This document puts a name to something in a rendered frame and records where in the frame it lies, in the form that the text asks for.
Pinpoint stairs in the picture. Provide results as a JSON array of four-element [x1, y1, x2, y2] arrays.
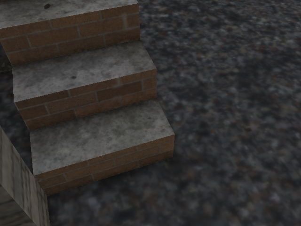
[[0, 0, 175, 197]]

